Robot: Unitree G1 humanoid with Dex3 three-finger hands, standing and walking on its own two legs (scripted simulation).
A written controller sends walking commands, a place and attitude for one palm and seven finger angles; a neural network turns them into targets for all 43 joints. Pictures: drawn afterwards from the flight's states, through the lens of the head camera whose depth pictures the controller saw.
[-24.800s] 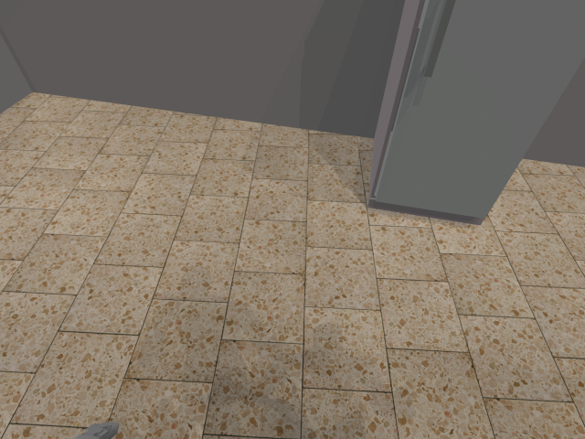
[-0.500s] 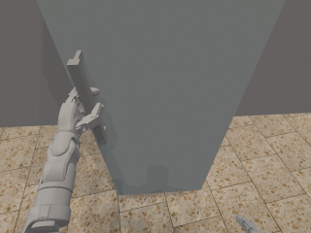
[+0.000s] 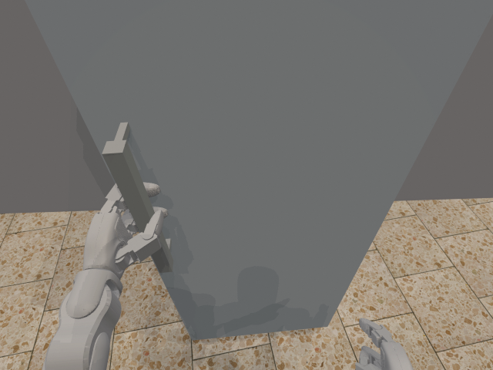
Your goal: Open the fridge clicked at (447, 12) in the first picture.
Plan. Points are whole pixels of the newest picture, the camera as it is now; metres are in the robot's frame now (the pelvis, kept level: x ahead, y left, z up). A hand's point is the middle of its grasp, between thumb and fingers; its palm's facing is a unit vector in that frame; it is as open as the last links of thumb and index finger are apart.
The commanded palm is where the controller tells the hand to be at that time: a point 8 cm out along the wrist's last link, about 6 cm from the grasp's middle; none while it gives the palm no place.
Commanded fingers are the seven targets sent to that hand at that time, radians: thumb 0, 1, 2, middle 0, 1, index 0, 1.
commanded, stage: walk backward, drawing the door open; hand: left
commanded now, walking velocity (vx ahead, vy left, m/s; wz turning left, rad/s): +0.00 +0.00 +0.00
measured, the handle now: (148, 209) +0.34 +0.18 +0.10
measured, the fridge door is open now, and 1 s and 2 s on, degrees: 3 23 64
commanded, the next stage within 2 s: none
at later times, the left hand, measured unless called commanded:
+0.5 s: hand (156, 262) +0.24 +0.14 +0.11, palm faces +0.28 -0.90 -0.34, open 6.5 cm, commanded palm +0.19 +0.17 +0.11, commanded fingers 0.00 0.90 0.90 -0.45 -1.40 -0.45 -1.40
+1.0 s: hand (187, 325) +0.17 +0.08 +0.11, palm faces +0.60 -0.74 -0.31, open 6.5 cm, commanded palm +0.10 +0.10 +0.11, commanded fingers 0.00 0.90 0.90 -0.45 -1.40 -0.45 -1.40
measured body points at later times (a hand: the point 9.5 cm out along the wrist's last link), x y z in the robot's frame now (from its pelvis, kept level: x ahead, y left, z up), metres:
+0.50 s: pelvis +0.05 -0.04 +0.01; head +0.09 -0.12 +0.45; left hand +0.22 +0.18 +0.13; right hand +0.26 -0.24 -0.11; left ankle +0.00 +0.10 -0.67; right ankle +0.05 -0.05 -0.74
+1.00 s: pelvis +0.01 -0.20 -0.01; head +0.07 -0.19 +0.44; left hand +0.13 +0.12 +0.13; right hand +0.21 -0.37 -0.13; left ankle -0.06 -0.11 -0.70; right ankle -0.02 -0.31 -0.74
